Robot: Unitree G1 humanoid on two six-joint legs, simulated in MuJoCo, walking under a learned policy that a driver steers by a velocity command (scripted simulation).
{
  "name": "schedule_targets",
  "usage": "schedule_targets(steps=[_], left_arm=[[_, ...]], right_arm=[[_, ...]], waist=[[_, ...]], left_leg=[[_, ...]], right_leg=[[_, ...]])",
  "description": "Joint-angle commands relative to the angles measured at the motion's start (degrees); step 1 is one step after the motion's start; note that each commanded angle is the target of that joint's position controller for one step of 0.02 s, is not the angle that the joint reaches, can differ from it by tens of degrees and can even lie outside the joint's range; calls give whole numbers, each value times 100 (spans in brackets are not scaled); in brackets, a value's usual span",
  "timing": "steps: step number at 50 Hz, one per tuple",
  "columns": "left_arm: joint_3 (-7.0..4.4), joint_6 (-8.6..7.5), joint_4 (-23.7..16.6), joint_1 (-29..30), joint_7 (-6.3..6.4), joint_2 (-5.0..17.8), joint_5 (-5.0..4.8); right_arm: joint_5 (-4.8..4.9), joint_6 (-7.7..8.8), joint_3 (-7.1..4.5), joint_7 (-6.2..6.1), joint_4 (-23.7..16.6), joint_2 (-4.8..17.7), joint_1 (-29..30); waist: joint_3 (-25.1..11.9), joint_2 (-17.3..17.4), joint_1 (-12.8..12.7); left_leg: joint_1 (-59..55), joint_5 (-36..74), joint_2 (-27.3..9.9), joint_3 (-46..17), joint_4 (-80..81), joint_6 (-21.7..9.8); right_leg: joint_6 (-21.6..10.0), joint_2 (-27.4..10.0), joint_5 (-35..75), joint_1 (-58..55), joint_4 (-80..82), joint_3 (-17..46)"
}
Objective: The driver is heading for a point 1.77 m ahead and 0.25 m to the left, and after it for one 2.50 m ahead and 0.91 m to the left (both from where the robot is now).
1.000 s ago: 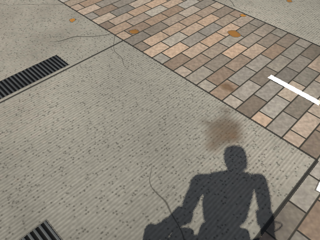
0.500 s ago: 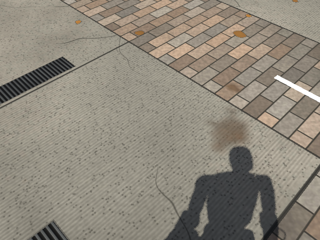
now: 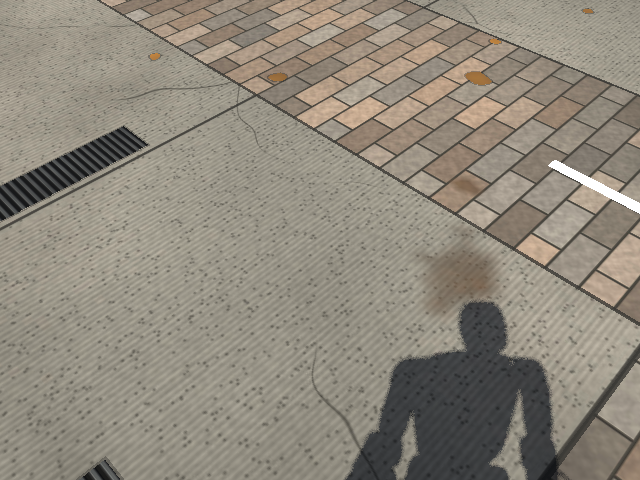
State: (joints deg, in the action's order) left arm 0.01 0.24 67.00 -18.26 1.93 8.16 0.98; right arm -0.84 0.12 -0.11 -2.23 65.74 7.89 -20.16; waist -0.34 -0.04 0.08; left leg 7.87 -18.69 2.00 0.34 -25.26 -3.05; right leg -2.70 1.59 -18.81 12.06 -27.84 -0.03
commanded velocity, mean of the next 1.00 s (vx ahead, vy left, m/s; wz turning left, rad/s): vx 0.43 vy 0.00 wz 0.00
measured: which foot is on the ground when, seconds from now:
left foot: down 0.00-0.20, up 0.22-0.62, down 0.64-1.00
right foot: down 0.00-0.66, up 0.68-1.00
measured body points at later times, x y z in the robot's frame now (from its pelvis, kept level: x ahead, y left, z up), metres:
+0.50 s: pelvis +0.18 -0.05 +0.00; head +0.21 -0.06 +0.45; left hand +0.07 +0.16 -0.14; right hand +0.32 -0.28 -0.14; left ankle +0.30 +0.07 -0.69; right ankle +0.06 -0.11 -0.74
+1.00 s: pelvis +0.47 -0.02 +0.00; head +0.50 -0.02 +0.45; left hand +0.61 +0.20 -0.13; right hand +0.40 -0.25 -0.14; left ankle +0.41 +0.03 -0.74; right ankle +0.62 -0.18 -0.68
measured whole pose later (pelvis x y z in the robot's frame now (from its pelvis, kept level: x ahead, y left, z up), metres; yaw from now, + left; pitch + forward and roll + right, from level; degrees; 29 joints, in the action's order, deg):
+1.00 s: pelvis +0.47 -0.02 +0.00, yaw +0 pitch +0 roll +1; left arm -2.4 -2.2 53.6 -6.2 -1.6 10.9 1.6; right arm -0.7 5.7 -1.8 0.0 62.3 9.2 -26.2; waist 2.4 -1.8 2.3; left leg -0.3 -12.7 6.0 5.6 -11.9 -6.3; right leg -1.9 -6.7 -3.0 37.2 -46.7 -1.3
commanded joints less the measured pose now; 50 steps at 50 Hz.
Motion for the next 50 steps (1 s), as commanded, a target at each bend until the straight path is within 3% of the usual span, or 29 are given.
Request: schedule_targets(steps=[1,2,4,7,9,10,11,12,13,15,17,20,24,26,29,31,32,33,34,35,36,37,39,42,46,50], left_arm=[[-43,-75,-412,205,-77,199,95],[-41,-138,-533,350,-111,189,152],[-114,-261,-724,504,-179,391,121],[-154,-401,-800,228,-250,324,22],[-217,-439,-430,-799,-218,270,-30],[-317,-480,-283,-1460,-160,564,23],[-481,-482,-199,-2209,-114,1222,31],[-471,-396,-114,-2149,-105,1145,23],[-400,-399,-346,-1496,-124,913,41],[-337,-503,-593,-859,-144,761,19],[-250,-594,-535,-946,-118,562,2],[-189,-646,-355,-1399,-96,535,-15],[-127,-660,-359,-1442,-82,540,-3],[-132,-678,-325,-1507,-61,627,-4],[-170,-716,-314,-1355,-41,811,-1],[-223,-685,-343,-1171,-24,956,15],[-234,-662,-372,-1081,-41,979,-14],[-175,-646,-511,-1237,-79,685,-23],[-182,-619,-536,-1818,-171,299,-202],[-263,-585,-672,-1238,-160,713,-67],[-293,-600,-856,-634,-189,759,-16],[-291,-607,-894,-466,-200,641,-6],[-278,-465,-864,-599,-244,409,130],[-292,-313,-998,-352,-299,375,143],[-294,-258,-1438,830,-350,509,104],[-220,-288,-1726,1698,-376,403,20]], right_arm=[[-8,-16,-220,-5,19,803,-912],[-23,6,-273,-6,34,877,-953],[-71,87,-327,21,-45,924,-842],[-9,198,-364,52,-186,919,-424],[24,235,-369,73,-311,859,-112],[-8,308,-301,102,-425,636,30],[18,380,-182,172,-692,197,112],[-173,377,-298,224,-785,681,269],[-200,389,-306,286,-822,651,444],[-117,450,-275,374,-769,459,410],[-140,384,-311,415,-743,519,370],[-117,281,-316,415,-939,489,831],[-52,254,-211,422,-1427,360,2028],[-11,252,-176,415,-1558,370,2320],[-3,278,-255,328,-1550,619,1961],[1,354,-405,244,-1138,878,636],[-61,394,-498,195,-868,1036,-211],[-200,412,-635,159,-745,1540,-1007],[-146,340,-682,226,-799,1684,-833],[13,323,-641,276,-914,1492,-58],[49,362,-525,290,-1010,1082,441],[9,423,-443,296,-965,784,587],[-14,538,-327,232,-796,515,451],[-4,647,-320,196,-641,701,9],[21,634,-292,209,-602,794,-441],[29,635,-248,193,-520,772,-900]], waist=[[1150,807,296],[1229,909,322],[1132,675,261],[1059,629,-77],[866,320,-514],[679,-383,-790],[313,-1836,-950],[638,-1303,-744],[1009,-510,-420],[960,-144,-106],[747,-230,-13],[655,-384,-37],[894,-487,-188],[919,-585,-230],[621,-627,60],[-86,-601,630],[-478,-486,999],[-1117,197,1111],[-1612,1356,628],[-866,460,429],[-153,144,335],[284,-169,136],[350,-47,-179],[438,125,-265],[669,193,-34],[658,325,233]], left_leg=[[292,-3049,-1385,-2054,1563,-829],[257,-2930,-1789,-2470,1792,-1034],[125,-2301,-1946,-2542,1894,-1144],[569,-1556,-1560,-1758,1559,-902],[1628,-1177,-1016,-1051,759,-670],[2304,-729,-607,-476,-447,-483],[3281,-952,109,425,-2398,-200],[3619,-1215,-69,134,-3512,-273],[3754,-658,-395,-89,-3923,-327],[3420,239,-638,-155,-3785,-244],[3268,567,-636,25,-3612,-104],[3490,779,-540,306,-3385,17],[3128,1281,-342,652,-1935,57],[2647,1457,-206,811,-1262,-50],[1771,1344,52,863,-890,-396],[501,1180,271,784,-629,-627],[-627,1222,32,546,-301,-752],[-1784,203,-1377,-1062,-196,-1008],[-2655,-395,-2613,-4192,886,-1886],[-1925,-1106,-2343,-3848,1251,-1720],[-1082,-952,-2185,-2991,1386,-1546],[-351,-193,-1951,-2395,1570,-1357],[336,775,-1539,-1522,1664,-1076],[415,1590,-1342,-950,1771,-1033],[58,2169,-1162,-552,1946,-902],[-398,3088,-1040,-230,1818,-687]], right_leg=[[-147,70,-993,1506,-714,-160],[-122,-84,-520,1667,-1166,-313],[-129,-291,-613,1888,-1579,-180],[-172,-245,-342,935,-662,-343],[-164,130,174,-997,251,-569],[-251,-510,-321,-1918,828,394],[-714,-1968,-2040,-2533,1965,2912],[-1036,-2363,-2290,-1983,2104,3679],[-1008,-2207,-2072,-1508,2050,3197],[-819,-1746,-683,-1121,2156,2155],[-697,-1432,770,-1266,2102,1395],[-689,-1276,2735,-1489,1873,756],[-663,-1065,3555,-1104,1942,310],[-649,-1098,3963,-1075,1954,205],[-584,-1269,5732,-1434,1328,62],[-498,-1248,6444,-1595,-220,-45],[-444,-1081,5571,-1028,-1406,-150],[-411,-684,3082,22,-3252,-377],[-238,440,-1003,1826,-5345,-110],[-365,-40,-501,2396,-5476,378],[-381,-287,6,2493,-5189,328],[-375,-481,252,2249,-4791,309],[-263,-671,338,1645,-4235,317],[-106,-738,516,1817,-3723,116],[84,-842,1365,2568,-2634,-158],[110,-616,1972,2408,-1343,-453]])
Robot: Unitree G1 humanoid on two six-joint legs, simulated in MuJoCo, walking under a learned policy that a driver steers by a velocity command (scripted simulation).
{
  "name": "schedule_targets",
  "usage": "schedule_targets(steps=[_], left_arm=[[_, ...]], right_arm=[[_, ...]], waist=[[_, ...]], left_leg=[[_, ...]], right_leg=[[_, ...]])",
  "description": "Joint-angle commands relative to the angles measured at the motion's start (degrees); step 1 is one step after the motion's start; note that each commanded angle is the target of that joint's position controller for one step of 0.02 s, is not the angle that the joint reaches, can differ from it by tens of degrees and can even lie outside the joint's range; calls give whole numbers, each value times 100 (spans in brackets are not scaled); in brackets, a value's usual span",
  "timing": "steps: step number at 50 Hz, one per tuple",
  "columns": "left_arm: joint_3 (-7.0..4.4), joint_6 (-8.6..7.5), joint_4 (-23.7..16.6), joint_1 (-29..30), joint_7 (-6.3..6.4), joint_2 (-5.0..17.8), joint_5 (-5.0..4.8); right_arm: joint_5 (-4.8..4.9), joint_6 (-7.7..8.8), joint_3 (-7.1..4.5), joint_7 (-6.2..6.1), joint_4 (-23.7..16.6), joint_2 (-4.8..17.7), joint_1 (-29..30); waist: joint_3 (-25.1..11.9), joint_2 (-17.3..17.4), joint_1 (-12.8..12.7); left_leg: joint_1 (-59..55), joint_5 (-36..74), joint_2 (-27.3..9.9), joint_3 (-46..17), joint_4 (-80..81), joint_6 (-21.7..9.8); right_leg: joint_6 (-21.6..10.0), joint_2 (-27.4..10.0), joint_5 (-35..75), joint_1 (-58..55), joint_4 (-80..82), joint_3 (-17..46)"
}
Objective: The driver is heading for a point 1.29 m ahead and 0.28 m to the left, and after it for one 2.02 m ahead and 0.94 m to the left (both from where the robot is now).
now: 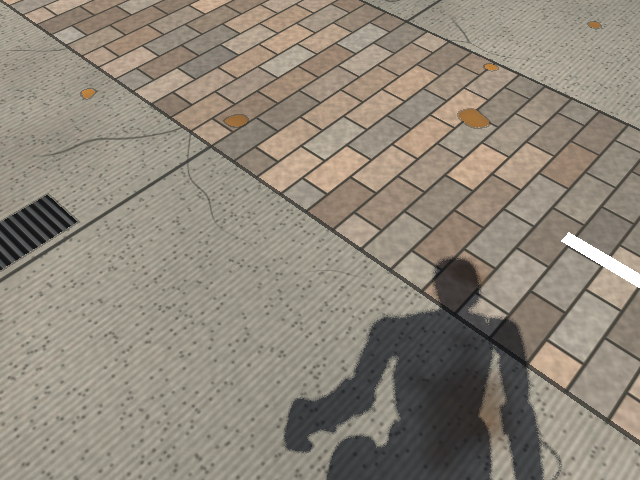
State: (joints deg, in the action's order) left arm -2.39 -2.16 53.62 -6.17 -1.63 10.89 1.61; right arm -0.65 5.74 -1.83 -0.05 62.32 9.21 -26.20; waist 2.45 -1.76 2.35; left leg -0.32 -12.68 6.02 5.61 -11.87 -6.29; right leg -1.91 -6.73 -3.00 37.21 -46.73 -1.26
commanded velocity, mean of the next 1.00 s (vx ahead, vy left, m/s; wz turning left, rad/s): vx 0.37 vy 0.00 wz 0.00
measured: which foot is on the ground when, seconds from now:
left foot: down 0.00-0.22, up 0.24-0.70, down 0.72-1.00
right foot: up 0.00-0.18, down 0.20-0.72, up 0.74-1.00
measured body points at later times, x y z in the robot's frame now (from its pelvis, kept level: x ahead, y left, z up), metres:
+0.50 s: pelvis +0.29 -0.05 +0.00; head +0.31 -0.06 +0.45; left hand +0.24 +0.19 -0.14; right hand +0.40 -0.29 -0.14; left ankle +0.39 +0.11 -0.68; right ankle +0.25 -0.11 -0.74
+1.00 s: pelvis +0.47 +0.00 -0.01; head +0.49 +0.01 +0.44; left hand +0.51 +0.22 -0.17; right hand +0.50 -0.23 -0.15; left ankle +0.54 +0.06 -0.74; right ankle +0.47 -0.14 -0.72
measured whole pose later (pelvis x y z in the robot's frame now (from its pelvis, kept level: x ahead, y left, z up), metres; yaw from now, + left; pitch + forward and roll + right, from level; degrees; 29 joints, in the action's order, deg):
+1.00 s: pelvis +0.47 +0.00 -0.01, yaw +0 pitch -1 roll +0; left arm -1.7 0.6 59.9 -13.1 1.6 9.5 1.7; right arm -1.2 3.3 -0.8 -0.9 59.3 8.9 -15.3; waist 3.1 -1.4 0.3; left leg 16.3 -6.0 2.7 6.4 -22.3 -5.8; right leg -0.6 -1.8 -23.6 20.0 -43.1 0.9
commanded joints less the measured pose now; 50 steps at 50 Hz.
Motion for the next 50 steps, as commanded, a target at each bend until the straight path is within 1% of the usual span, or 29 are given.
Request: schedule_targets(steps=[1,4,6,8,9,10,11,12,13,14,16,18,21,27,29,32,34,35,36,37,38,39,40,41,42,44,46,48,50], left_arm=[[30,-54,-437,647,-18,133,-52],[27,-97,-590,1006,-5,198,-53],[-4,-144,-625,925,16,274,-50],[-101,-203,-404,128,87,445,-39],[-179,-252,-97,-790,135,558,-12],[-297,-301,158,-1779,197,873,120],[-471,-285,209,-2405,212,1506,243],[-445,-193,211,-2044,134,1321,32],[-363,-184,126,-1341,112,1057,-81],[-263,-226,67,-955,84,670,-85],[-133,-302,194,-851,126,275,-86],[-114,-388,346,-1167,159,312,-81],[-146,-438,441,-1486,165,569,-90],[-85,-430,550,-2103,165,560,-98],[-54,-418,629,-2254,196,524,-84],[-30,-384,725,-2310,253,538,-30],[-57,-373,711,-2098,304,636,-30],[-65,-352,709,-1983,312,673,-92],[-24,-365,616,-2099,325,555,-172],[97,-303,686,-3075,337,-80,-427],[-18,-193,859,-3122,373,318,-394],[-62,-142,730,-2532,359,411,-224],[-51,-127,628,-2054,331,306,-82],[-68,-76,610,-1862,303,261,-11],[-59,14,646,-1951,272,173,36],[-5,169,809,-2205,262,-63,20],[33,282,833,-2088,314,-97,-2],[45,363,812,-1801,368,15,-7],[33,350,751,-1615,329,178,39]], right_arm=[[6,72,-72,-38,-144,650,-411],[-51,48,-71,-84,-58,691,-619],[-86,37,-89,-118,-51,766,-515],[-100,26,-125,-141,-66,896,-336],[-74,1,-133,-133,-86,929,-213],[-11,9,-96,-113,-206,834,-134],[251,4,16,-33,-375,251,-717],[121,-12,-130,-34,-317,701,-566],[45,-23,-170,-31,-499,742,-14],[6,5,-154,-8,-586,668,323],[-125,-110,-157,37,-574,473,312],[-171,-236,-148,108,-562,329,233],[-171,-333,-160,155,-821,399,872],[-69,-316,-74,184,-1321,366,2320],[-61,-285,-37,152,-1359,309,2505],[-63,-195,-36,74,-1300,363,2359],[-97,-102,-122,4,-1001,580,1538],[-150,-11,-168,-30,-753,660,858],[-264,72,-248,-71,-567,1014,176],[-301,47,-330,-47,-546,1405,-129],[41,-41,-306,0,-634,1248,1],[89,-87,-232,-9,-744,991,631],[53,-103,-117,-39,-784,645,1082],[33,-102,-39,-88,-752,433,1216],[39,-111,12,-136,-706,333,1278],[-24,-94,40,-147,-640,394,1267],[-66,-85,30,-128,-610,562,1251],[-80,-145,18,-116,-562,656,1143],[-25,-284,-124,-80,-493,981,913]], waist=[[374,526,63],[405,573,147],[351,611,0],[-61,702,-388],[-507,596,-787],[-1087,407,-1160],[-1971,-853,-1003],[-1970,-410,-878],[-961,-193,-596],[-407,78,-484],[-14,-7,-129],[-29,-73,-22],[158,-89,-35],[327,-173,-403],[370,-151,-458],[201,-334,-401],[-130,-403,-63],[-405,-187,270],[-988,151,386],[-2044,1392,70],[-2558,899,117],[-1780,627,-23],[-1027,503,-119],[-644,473,-240],[-542,540,-402],[-642,547,-573],[-655,649,-593],[-612,784,-473],[-525,1006,-342]], left_leg=[[227,2640,-1470,-735,435,-353],[-444,3160,-1664,-731,192,-424],[-724,3998,-1788,-672,-158,-425],[-794,5423,-1795,-569,-1113,-319],[-560,5366,-1651,-430,-2117,-225],[521,3932,-1468,-332,-3489,-143],[2608,386,-496,49,-5910,157],[3304,-1538,-254,-741,-6652,70],[3679,-1050,-637,-877,-6607,31],[3607,-647,-843,-861,-6267,40],[3092,-357,-1102,-818,-5629,126],[2914,-247,-1118,-696,-5400,233],[3447,255,-1252,-533,-4892,386],[3646,1266,-1137,-186,-3023,504],[3432,1357,-955,-32,-2533,446],[2907,1136,-701,-4,-2158,260],[2094,951,-448,-46,-1781,76],[1300,1713,-444,-34,-1129,-11],[-64,3919,-1280,-656,-1427,-157],[-1828,6967,-3140,-2435,-1950,-1215],[-1635,6910,-3182,-2863,-1695,-1574],[-781,5877,-2878,-2361,-1305,-1421],[3,5073,-2579,-1974,-964,-1174],[595,4726,-2325,-1617,-710,-958],[1083,4442,-2116,-1309,-557,-786],[1537,4279,-1894,-965,-485,-656],[1649,3462,-1819,-898,-391,-608],[1738,1955,-1784,-1024,-207,-553],[1844,-959,-1810,-1453,303,-560]], right_leg=[[2,275,436,-118,752,-383],[-147,405,235,-53,1186,-438],[-324,540,-175,-343,1432,-465],[-551,876,-638,-1375,1642,-558],[-690,987,-390,-2428,2040,-598],[-935,278,-526,-3949,2065,130],[-1756,-1574,-1023,-5720,2352,2928],[-1870,-1696,-1107,-5494,3015,4033],[-1645,-1471,-1414,-4602,3152,3051],[-1454,-1225,-1094,-3794,3417,2413],[-1055,-711,-459,-2857,3698,1490],[-1024,-552,137,-2668,3782,1110],[-1044,-438,400,-2725,3991,768],[-900,-255,1224,-3262,4020,345],[-833,-251,2294,-3503,3738,140],[-714,-328,3554,-3868,3087,41],[-575,-301,4145,-4045,2227,94],[-437,-104,3768,-3926,1349,-30],[-283,141,2056,-3059,209,-120],[-83,1003,-2859,-1596,-1878,-383],[-51,1074,-3381,-1422,-2478,369],[-16,859,-3021,-1224,-2508,485],[14,695,-2681,-1109,-2184,462],[58,547,-2447,-1299,-1794,487],[105,478,-2298,-1712,-1409,447],[162,576,-2160,-2357,-857,267],[184,578,-2139,-2487,-133,167],[168,565,-1983,-2546,413,98],[98,636,-1982,-2405,418,-116]])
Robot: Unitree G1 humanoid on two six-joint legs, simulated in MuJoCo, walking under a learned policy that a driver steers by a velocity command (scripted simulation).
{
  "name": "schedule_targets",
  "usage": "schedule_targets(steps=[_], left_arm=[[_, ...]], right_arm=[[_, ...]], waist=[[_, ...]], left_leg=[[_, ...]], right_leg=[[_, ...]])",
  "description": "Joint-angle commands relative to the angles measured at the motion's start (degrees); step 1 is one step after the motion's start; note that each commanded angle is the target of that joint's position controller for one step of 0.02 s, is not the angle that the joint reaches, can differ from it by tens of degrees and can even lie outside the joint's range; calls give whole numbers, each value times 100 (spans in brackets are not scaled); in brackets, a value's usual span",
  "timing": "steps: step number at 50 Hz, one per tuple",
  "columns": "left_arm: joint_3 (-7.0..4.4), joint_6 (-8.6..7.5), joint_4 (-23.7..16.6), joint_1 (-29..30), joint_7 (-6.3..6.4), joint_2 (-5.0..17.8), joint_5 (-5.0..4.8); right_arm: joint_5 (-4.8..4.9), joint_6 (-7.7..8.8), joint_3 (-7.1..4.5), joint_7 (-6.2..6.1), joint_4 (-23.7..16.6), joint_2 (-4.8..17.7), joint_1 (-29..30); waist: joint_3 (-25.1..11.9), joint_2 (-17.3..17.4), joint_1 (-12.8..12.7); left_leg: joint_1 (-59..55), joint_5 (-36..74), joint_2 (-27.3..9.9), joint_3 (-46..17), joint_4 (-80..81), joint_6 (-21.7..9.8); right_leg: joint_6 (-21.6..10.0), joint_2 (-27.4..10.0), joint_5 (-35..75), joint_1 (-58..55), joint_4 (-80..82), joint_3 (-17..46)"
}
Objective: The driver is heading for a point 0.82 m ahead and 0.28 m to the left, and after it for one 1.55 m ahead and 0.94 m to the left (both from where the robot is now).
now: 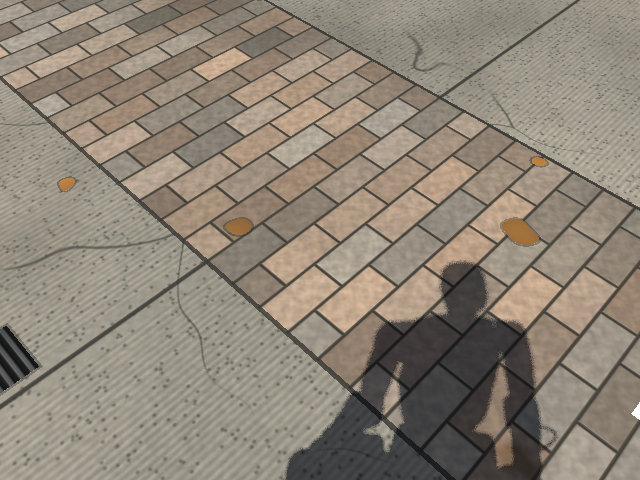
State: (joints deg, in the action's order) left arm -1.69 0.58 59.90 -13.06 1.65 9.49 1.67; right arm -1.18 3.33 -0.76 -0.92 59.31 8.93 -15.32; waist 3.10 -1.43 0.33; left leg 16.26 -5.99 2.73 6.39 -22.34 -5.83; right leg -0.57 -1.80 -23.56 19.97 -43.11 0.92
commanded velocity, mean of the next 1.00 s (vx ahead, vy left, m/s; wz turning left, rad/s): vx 0.42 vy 0.00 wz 0.34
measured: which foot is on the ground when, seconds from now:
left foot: down 0.00-0.16, up 0.18-0.60, down 0.62-1.00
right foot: up 0.00-0.14, down 0.16-0.64, up 0.66-1.00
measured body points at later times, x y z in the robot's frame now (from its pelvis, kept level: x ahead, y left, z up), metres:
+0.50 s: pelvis +0.12 +0.00 +0.00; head +0.13 -0.01 +0.45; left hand +0.00 +0.22 -0.14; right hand +0.26 -0.22 -0.14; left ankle +0.22 +0.14 -0.69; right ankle +0.00 -0.11 -0.74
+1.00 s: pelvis +0.36 +0.11 +0.01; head +0.38 +0.14 +0.45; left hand +0.44 +0.40 -0.11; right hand +0.45 -0.15 -0.12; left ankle +0.28 +0.13 -0.74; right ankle +0.58 +0.01 -0.67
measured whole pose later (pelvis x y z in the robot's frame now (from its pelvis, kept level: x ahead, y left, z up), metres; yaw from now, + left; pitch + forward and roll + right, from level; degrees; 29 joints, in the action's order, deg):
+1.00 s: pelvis +0.36 +0.11 +0.01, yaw +24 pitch +1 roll +0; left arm -3.0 -2.0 46.2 -3.5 -1.5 13.6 2.6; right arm 0.0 3.5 -3.9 0.2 53.3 13.5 -22.5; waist 2.0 -2.3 3.5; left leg 2.3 -12.8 8.5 -4.8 -14.5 -7.6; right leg 2.3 -6.8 -2.6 39.4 -46.2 1.2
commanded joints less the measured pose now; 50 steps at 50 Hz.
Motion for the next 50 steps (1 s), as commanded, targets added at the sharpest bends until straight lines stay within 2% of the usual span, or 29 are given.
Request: schedule_targets(steps=[1,2,4,6,7,8,9,10,11,12,13,15,18,22,25,27,29,30,31,32,33,34,35,36,38,40,43,46,50], left_arm=[[-53,43,61,-808,-41,402,62],[-54,4,19,-716,-83,410,68],[-18,-82,41,-802,-125,231,44],[14,-164,257,-1340,-110,49,12],[7,-205,365,-1610,-77,80,16],[-29,-272,435,-1970,-13,329,58],[-150,-311,413,-2113,22,854,-55],[-221,-306,373,-1715,63,983,-33],[-194,-351,229,-1289,77,841,-49],[-194,-408,163,-1104,64,768,-66],[-197,-466,128,-1068,58,739,-77],[-177,-575,158,-1298,59,599,-83],[-162,-654,224,-1673,46,528,-39],[-151,-690,176,-1782,42,579,-6],[-176,-705,176,-1865,43,728,-1],[-205,-686,176,-1837,47,835,-5],[-251,-649,148,-1696,44,1005,-13],[-280,-607,119,-1624,33,1102,-15],[-288,-573,50,-1551,16,1154,-35],[-246,-578,-178,-1477,-38,1010,-104],[-188,-656,-601,-1427,-149,583,-174],[-274,-732,-795,-679,-196,995,-141],[-240,-793,-943,-333,-210,872,-184],[-223,-826,-908,-383,-189,805,-154],[-232,-638,-904,-553,-182,735,58],[-241,-437,-980,-586,-229,701,123],[-237,-306,-1283,65,-263,725,128],[-232,-285,-1605,871,-279,796,97],[-152,-322,-1840,1470,-354,708,73]], right_arm=[[47,-126,-281,17,-188,1077,-207],[53,-194,-304,19,-187,1056,-224],[85,-262,-338,15,-180,1005,-193],[151,-300,-383,4,-207,1000,-15],[159,-308,-379,3,-266,885,143],[169,-287,-315,26,-417,582,350],[205,-227,-217,78,-608,191,477],[-46,-222,-291,121,-661,551,663],[-41,-194,-316,201,-632,595,510],[-16,-171,-347,247,-535,649,330],[-35,-168,-386,274,-452,697,217],[-75,-179,-396,299,-430,608,238],[-65,-206,-364,293,-623,460,710],[-79,-211,-292,338,-970,396,1414],[-78,-196,-243,403,-1247,395,1812],[-93,-182,-246,425,-1345,443,1835],[-98,-159,-315,399,-1273,565,1354],[-83,-134,-387,378,-1102,683,710],[-114,-92,-494,339,-827,870,-179],[-187,-63,-660,254,-706,1374,-907],[-104,-100,-780,223,-783,1915,-925],[-18,-181,-759,196,-769,1913,-878],[-13,-181,-692,138,-748,1702,-521],[7,-146,-607,123,-784,1372,-237],[67,-71,-508,86,-865,1091,146],[128,33,-483,85,-868,1098,31],[140,86,-504,92,-853,1269,-292],[127,70,-497,106,-852,1270,-694],[113,90,-447,75,-784,1190,-1131]], waist=[[-428,997,-124],[-273,904,-120],[-62,649,-210],[69,474,-448],[289,288,-542],[354,-463,-619],[380,-1435,-577],[917,-899,-392],[855,-676,-106],[745,-513,33],[601,-424,90],[364,-280,38],[422,-273,-141],[548,-405,-342],[647,-527,-435],[649,-548,-387],[295,-638,-105],[-117,-634,179],[-677,-466,571],[-1275,123,889],[-1932,1573,609],[-1781,595,715],[-1055,413,532],[-568,34,285],[-360,85,-112],[-361,195,-224],[-104,318,-112],[47,384,153],[3,448,392]], left_leg=[[288,-2548,-1581,-1783,1567,-608],[390,-3021,-1672,-1950,1708,-604],[631,-3243,-1699,-1984,1771,-553],[1010,-3413,-1480,-1718,1535,-398],[1282,-3428,-1245,-1491,1106,-257],[1904,-3134,-841,-995,-42,-57],[2685,-2368,14,-40,-1522,230],[2735,-1665,-223,-491,-2226,199],[2572,-1251,-295,-770,-2482,208],[2511,-1026,-273,-866,-2642,240],[2493,-814,-247,-823,-2871,281],[2554,-528,-289,-751,-3249,350],[2936,-257,-433,-721,-3280,459],[2836,-17,-560,-431,-2523,486],[2441,-124,-555,-72,-1825,266],[2084,-410,-445,172,-1486,33],[1159,-769,-57,467,-1354,-247],[418,-827,198,559,-1256,-397],[-813,-607,345,444,-877,-570],[-2363,-1429,-604,-985,-556,-931],[-3549,-1627,-2281,-4451,426,-1718],[-3317,-1189,-2217,-4516,754,-1625],[-2679,-696,-2103,-3672,692,-1491],[-1862,63,-1838,-3093,779,-1242],[-965,750,-1328,-2387,916,-1037],[-719,1079,-1140,-2158,1007,-1070],[-576,861,-992,-2093,1224,-1022],[-881,912,-948,-2237,1256,-866],[-1498,1742,-917,-2076,1091,-621]], right_leg=[[-88,145,-41,-563,29,-400],[-141,132,-121,-516,73,-438],[-276,152,-80,-781,500,-501],[-478,280,244,-1535,1509,-638],[-614,254,82,-1811,2183,-473],[-819,-536,-835,-2223,3086,634],[-1156,-1784,-2233,-2402,4094,2607],[-1258,-2019,-2378,-1564,4274,2769],[-1129,-1800,-2011,-1345,4295,2397],[-930,-1567,-1398,-1470,4263,1877],[-809,-1370,-796,-1636,4186,1398],[-740,-1236,29,-1883,4035,807],[-807,-1280,789,-2133,3925,355],[-826,-1267,1831,-2203,3754,-262],[-788,-1339,2552,-2268,3554,-628],[-727,-1378,3373,-2396,3237,-871],[-635,-1378,5612,-2435,2282,-1198],[-589,-1350,6397,-2401,1347,-1330],[-450,-1237,6043,-1929,100,-1450],[-249,-1025,4265,-432,-1597,-1471],[43,217,-450,1508,-3792,-1037],[-76,41,-156,2041,-4054,77],[-146,-239,327,2281,-3891,67],[-162,-457,672,1999,-3280,62],[-59,-600,696,1350,-2687,124],[85,-583,648,1209,-2325,57],[287,-572,1191,1629,-1637,-75],[372,-487,1847,2084,-825,-89],[254,-301,2507,2101,71,-194]])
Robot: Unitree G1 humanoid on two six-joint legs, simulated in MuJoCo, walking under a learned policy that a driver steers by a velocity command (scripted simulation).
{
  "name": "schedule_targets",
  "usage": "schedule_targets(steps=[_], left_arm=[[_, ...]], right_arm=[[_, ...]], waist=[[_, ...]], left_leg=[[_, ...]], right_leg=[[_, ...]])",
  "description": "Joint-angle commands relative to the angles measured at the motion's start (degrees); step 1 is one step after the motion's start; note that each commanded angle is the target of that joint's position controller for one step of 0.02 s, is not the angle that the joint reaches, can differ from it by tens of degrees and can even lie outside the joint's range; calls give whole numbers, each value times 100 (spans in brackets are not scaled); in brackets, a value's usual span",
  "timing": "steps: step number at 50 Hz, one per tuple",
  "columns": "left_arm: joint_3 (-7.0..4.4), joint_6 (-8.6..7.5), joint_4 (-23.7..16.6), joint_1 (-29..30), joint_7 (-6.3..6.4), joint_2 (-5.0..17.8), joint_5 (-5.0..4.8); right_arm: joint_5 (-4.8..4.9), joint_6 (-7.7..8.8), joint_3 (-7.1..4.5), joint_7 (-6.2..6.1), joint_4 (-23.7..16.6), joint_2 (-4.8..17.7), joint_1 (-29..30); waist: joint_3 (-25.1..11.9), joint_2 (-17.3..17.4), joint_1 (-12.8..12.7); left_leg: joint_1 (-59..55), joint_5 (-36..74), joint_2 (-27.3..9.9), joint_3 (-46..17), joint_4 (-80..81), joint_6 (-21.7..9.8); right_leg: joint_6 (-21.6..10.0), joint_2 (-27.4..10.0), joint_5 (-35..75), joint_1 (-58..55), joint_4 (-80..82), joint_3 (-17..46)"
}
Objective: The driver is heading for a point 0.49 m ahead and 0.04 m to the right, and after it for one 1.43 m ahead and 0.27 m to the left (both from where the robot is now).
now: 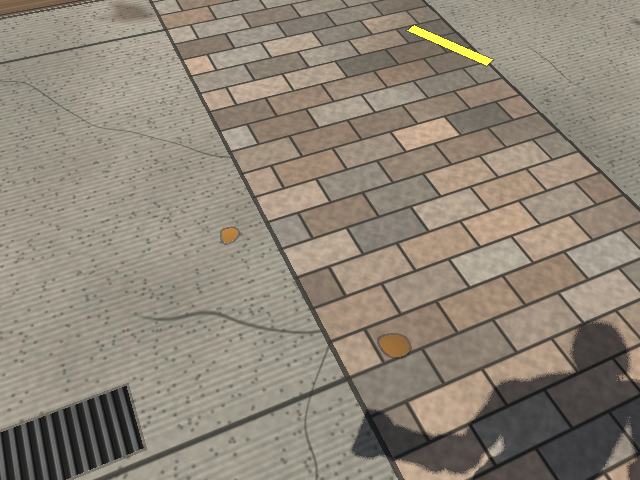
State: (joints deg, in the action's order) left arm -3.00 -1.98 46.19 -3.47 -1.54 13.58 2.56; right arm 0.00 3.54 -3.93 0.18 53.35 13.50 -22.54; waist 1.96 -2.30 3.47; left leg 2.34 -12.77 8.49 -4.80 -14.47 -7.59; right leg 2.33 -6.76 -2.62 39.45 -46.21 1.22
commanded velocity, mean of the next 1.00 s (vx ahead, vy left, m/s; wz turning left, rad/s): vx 0.31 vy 0.00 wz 0.10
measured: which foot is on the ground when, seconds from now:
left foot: down 0.00-0.20, up 0.22-0.66, down 0.68-1.00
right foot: up 0.00-0.18, down 0.20-0.70, up 0.72-0.98, down 1.00-1.00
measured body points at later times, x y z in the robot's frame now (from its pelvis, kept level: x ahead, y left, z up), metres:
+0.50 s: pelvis +0.29 -0.04 +0.00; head +0.31 -0.05 +0.45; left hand +0.26 +0.21 -0.13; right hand +0.43 -0.28 -0.13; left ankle +0.37 +0.11 -0.68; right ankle +0.27 -0.12 -0.74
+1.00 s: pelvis +0.40 +0.00 -0.01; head +0.41 +0.01 +0.44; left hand +0.42 +0.24 -0.16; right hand +0.47 -0.23 -0.15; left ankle +0.47 +0.08 -0.74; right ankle +0.41 -0.13 -0.74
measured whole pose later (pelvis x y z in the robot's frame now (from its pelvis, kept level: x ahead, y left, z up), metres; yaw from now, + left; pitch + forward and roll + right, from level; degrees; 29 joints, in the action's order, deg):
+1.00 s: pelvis +0.40 +0.00 -0.01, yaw +3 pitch -1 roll +1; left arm -0.7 1.7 59.0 -14.5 1.6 11.2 1.3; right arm -0.6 1.0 0.0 -1.4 56.6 10.1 -13.5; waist 1.3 -1.8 -0.3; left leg 15.9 -6.9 3.4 5.0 -23.6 -4.5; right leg -0.7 -1.9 -17.2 12.6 -30.2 0.5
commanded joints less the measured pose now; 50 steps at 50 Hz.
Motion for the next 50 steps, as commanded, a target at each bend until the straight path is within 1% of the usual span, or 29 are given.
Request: schedule_targets(steps=[1,5,7,8,9,10,11,12,13,14,15,16,19,20,22,25,29,31,33,34,35,36,37,38,40,42,45,48,50], left_arm=[[5,-80,-536,677,-52,278,-27],[48,-159,-780,1050,-76,349,-87],[-5,-200,-660,474,-28,504,-103],[-67,-223,-492,-90,34,644,-121],[-128,-268,-241,-955,110,755,-122],[-210,-313,-98,-1859,204,1051,5],[-382,-284,-28,-2288,192,1673,116],[-311,-195,16,-1950,107,1237,-94],[-216,-189,-91,-1341,86,869,-158],[-140,-217,-100,-1058,66,576,-132],[-97,-249,-33,-1035,82,474,-114],[-61,-279,73,-1065,99,399,-135],[-81,-411,305,-1409,68,515,-199],[-98,-428,355,-1487,63,579,-211],[-74,-432,451,-1631,67,568,-206],[-30,-403,581,-1755,64,551,-214],[-2,-321,771,-2036,115,588,-208],[2,-274,812,-1964,161,598,-199],[6,-234,844,-1829,205,598,-249],[39,-250,806,-2005,225,512,-261],[162,-224,817,-2740,252,46,-377],[128,-56,1045,-2927,291,136,-429],[59,56,991,-2529,291,386,-283],[46,110,930,-2104,269,347,-159],[80,217,950,-1899,234,159,-103],[130,307,1161,-2132,252,15,-103],[151,390,1244,-1942,314,21,-151],[181,403,1353,-1873,328,5,-137],[203,345,1381,-1841,328,93,-73]], right_arm=[[-18,76,-110,-53,-159,705,-513],[-95,92,-85,-138,-108,806,-673],[-109,118,-97,-163,-144,941,-427],[-134,129,-109,-153,-133,1013,-375],[-133,136,-107,-119,-126,1033,-292],[-91,162,-46,-86,-250,824,-310],[176,144,44,-48,-278,275,-1135],[-26,135,-27,-82,-210,754,-949],[-89,115,-40,-68,-312,754,-430],[-122,122,5,-30,-392,651,-68],[-147,83,8,9,-433,585,72],[-210,15,23,52,-454,535,44],[-256,-105,66,134,-440,379,40],[-258,-121,80,153,-503,363,240],[-246,-129,117,152,-643,324,714],[-176,-94,236,130,-740,105,1181],[-126,-69,264,41,-721,178,1497],[-150,-34,238,-14,-650,271,1387],[-219,73,189,-76,-358,355,722],[-290,165,126,-114,-231,662,303],[-319,157,60,-121,-198,971,-76],[-58,60,102,-96,-177,718,-46],[33,15,158,-74,-250,557,290],[-4,-20,209,-103,-277,425,667],[-59,-62,286,-202,-272,262,1109],[-114,-65,296,-211,-195,263,1142],[-104,-79,279,-187,-46,356,1030],[-52,-197,245,-175,51,439,1107],[-19,-270,233,-168,139,396,977]], waist=[[133,547,138],[215,615,188],[58,702,-154],[-230,736,-384],[-676,586,-805],[-1332,245,-1132],[-2142,-1187,-849],[-1861,-643,-725],[-844,-150,-530],[-425,216,-486],[-188,130,-385],[-116,-30,-253],[-146,-164,-151],[-81,-157,-162],[136,-83,-211],[14,-205,-297],[-187,-379,-484],[-179,-391,-411],[-325,-102,-82],[-715,314,-37],[-1523,1207,-239],[-2038,1352,-133],[-1485,928,-205],[-902,784,-279],[-371,804,-562],[-467,806,-654],[-518,835,-566],[-285,817,-610],[33,575,-575]], left_leg=[[-248,2623,-1507,-936,265,-415],[-764,3338,-1728,-990,46,-378],[-732,4462,-1751,-861,-387,-200],[-749,5246,-1691,-793,-991,-124],[-548,5271,-1483,-583,-2008,-35],[394,3763,-1241,-461,-3437,21],[2290,-188,-173,88,-5721,329],[2923,-1446,-244,-206,-6251,245],[3140,-978,-563,-237,-6208,245],[3100,-681,-764,-192,-5905,250],[3003,-598,-915,-126,-5624,255],[2793,-546,-1024,-68,-5377,302],[2774,-366,-1133,168,-4981,427],[2964,-199,-1214,247,-4810,475],[3195,115,-1297,446,-4246,616],[2635,695,-1138,769,-3040,708],[2204,1108,-901,836,-2206,626],[1950,885,-861,733,-1867,500],[1069,1485,-807,683,-863,344],[121,3465,-1435,186,-933,240],[-1216,6056,-2882,-1030,-1445,-485],[-1114,6025,-3269,-1707,-1220,-1160],[-498,4831,-3046,-1489,-830,-1134],[60,3754,-2786,-1274,-498,-952],[1048,2746,-2318,-651,-18,-531],[1285,2426,-2043,-308,28,-367],[1324,1171,-1969,-300,143,-309],[1779,-837,-1846,-375,309,-99],[2174,-1708,-1728,-436,391,285]], right_leg=[[-82,247,470,126,572,-271],[-364,455,249,-215,1262,-353],[-586,689,-190,-1160,1595,-398],[-698,891,-465,-1846,1665,-461],[-846,902,-267,-2884,2015,-475],[-1103,-24,-698,-4309,1986,469],[-2014,-1666,-869,-5909,2261,3249],[-2021,-1669,-1181,-5442,2893,4156],[-1904,-1465,-1375,-4502,3000,3203],[-1768,-1192,-987,-3871,3166,2527],[-1616,-932,-566,-3480,3297,2001],[-1482,-708,-275,-3155,3430,1598],[-1510,-551,393,-3033,3648,1099],[-1534,-532,368,-3049,3769,981],[-1527,-462,1622,-3062,3782,613],[-1270,-125,3376,-3009,3423,-112],[-1106,-191,3510,-3509,3010,-122],[-1062,-337,3371,-3673,2676,49],[-861,-180,2917,-3683,1830,65],[-672,70,1814,-3252,1137,-59],[-512,537,-1339,-2372,-110,-306],[-455,941,-3435,-2181,-940,-132],[-431,833,-3620,-1942,-1169,75],[-408,750,-3368,-1789,-1180,101],[-298,507,-2703,-2197,-557,140],[-221,587,-2430,-2654,-101,-48],[-208,592,-2119,-2843,646,-138],[-292,618,-1373,-3258,1550,-283],[-404,375,-998,-3488,2289,16]])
